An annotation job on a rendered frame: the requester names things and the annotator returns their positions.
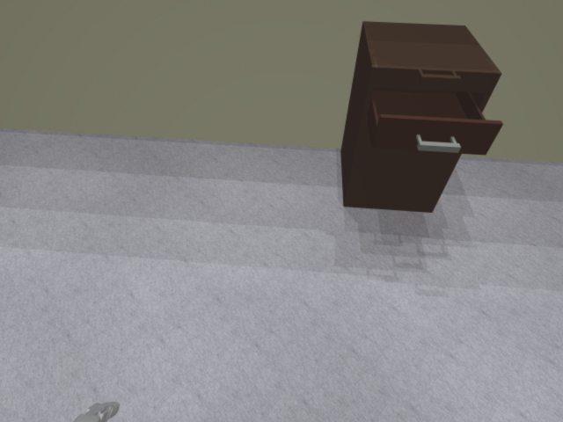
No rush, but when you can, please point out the handle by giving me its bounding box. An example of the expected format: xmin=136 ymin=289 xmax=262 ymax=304
xmin=416 ymin=135 xmax=461 ymax=153
xmin=419 ymin=74 xmax=462 ymax=85

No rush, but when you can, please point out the cabinet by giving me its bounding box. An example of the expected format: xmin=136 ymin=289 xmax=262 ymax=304
xmin=340 ymin=21 xmax=501 ymax=213

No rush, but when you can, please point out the drawer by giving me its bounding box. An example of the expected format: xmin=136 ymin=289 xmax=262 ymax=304
xmin=368 ymin=87 xmax=503 ymax=155

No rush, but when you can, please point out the left robot hand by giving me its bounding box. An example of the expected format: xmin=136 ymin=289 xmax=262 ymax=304
xmin=73 ymin=402 xmax=120 ymax=422

